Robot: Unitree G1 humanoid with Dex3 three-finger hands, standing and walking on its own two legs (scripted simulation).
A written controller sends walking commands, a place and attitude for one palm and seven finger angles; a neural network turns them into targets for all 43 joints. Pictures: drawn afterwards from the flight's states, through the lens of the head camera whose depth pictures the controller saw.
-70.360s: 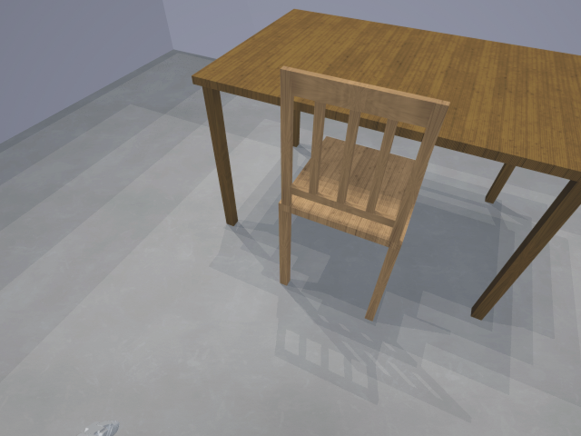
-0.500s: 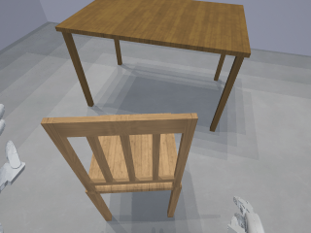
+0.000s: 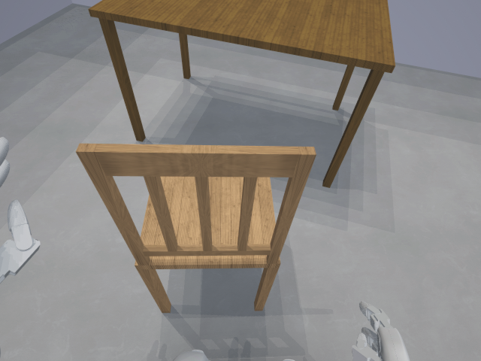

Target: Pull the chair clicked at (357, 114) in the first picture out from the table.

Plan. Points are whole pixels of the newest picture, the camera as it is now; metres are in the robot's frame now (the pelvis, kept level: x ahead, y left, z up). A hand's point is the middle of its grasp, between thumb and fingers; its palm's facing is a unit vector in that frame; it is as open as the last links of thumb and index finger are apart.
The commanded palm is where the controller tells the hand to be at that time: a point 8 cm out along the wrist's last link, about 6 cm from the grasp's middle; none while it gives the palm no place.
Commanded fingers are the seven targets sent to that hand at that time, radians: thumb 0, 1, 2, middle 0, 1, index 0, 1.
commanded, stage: step back with the hand held close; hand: left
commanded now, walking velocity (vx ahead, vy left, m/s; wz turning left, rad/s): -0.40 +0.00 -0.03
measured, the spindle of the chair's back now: (205, 217) +0.40 +0.10 -0.06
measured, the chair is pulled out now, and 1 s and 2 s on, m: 0.61 0.61 0.61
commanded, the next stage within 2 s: stop stepping back and stand still in 0.28 s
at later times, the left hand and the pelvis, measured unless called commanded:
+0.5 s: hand (49, 342) +0.12 +0.18 +0.18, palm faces +0.23 -0.80 -0.55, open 7.5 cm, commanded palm +0.06 +0.25 +0.19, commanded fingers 0.00 0.90 0.90 -0.20 -0.30 -0.20 -0.30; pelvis -0.10 -0.04 +0.01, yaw -4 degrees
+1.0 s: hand out of the picture +0.02 +0.24 +0.19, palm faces +0.47 -0.76 -0.45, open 7.5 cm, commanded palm -0.04 +0.27 +0.19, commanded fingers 0.00 0.90 0.90 -0.20 -0.30 -0.20 -0.30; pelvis -0.17 -0.03 +0.02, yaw +1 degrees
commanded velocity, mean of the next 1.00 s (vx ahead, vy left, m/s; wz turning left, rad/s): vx -0.01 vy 0.04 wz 0.00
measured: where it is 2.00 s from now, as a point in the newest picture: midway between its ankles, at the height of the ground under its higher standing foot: outside the picture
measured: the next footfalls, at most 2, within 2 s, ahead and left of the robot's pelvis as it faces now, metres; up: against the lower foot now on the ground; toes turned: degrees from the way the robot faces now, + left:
right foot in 0.36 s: -0.11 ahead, -0.16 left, +0.00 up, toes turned +0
left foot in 0.62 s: -0.10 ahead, +0.08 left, +0.00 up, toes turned +0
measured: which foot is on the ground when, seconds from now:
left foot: down 0.00-0.40, up 0.42-0.60, down 0.62-1.00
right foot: down 0.00-0.04, up 0.06-0.34, down 0.36-1.00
